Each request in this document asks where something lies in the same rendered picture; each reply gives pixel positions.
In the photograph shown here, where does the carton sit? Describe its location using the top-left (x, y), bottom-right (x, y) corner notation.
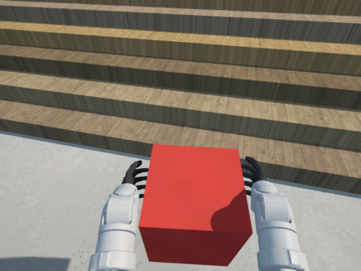
top-left (138, 144), bottom-right (253, 266)

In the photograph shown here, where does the robot right hand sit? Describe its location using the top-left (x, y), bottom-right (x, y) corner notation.
top-left (241, 156), bottom-right (267, 196)

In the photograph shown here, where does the robot left hand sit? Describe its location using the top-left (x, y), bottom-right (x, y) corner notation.
top-left (122, 160), bottom-right (149, 198)

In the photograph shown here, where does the left robot forearm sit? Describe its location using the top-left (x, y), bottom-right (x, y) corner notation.
top-left (88, 183), bottom-right (139, 271)

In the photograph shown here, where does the right robot forearm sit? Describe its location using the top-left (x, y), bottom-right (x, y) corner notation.
top-left (251, 181), bottom-right (309, 271)

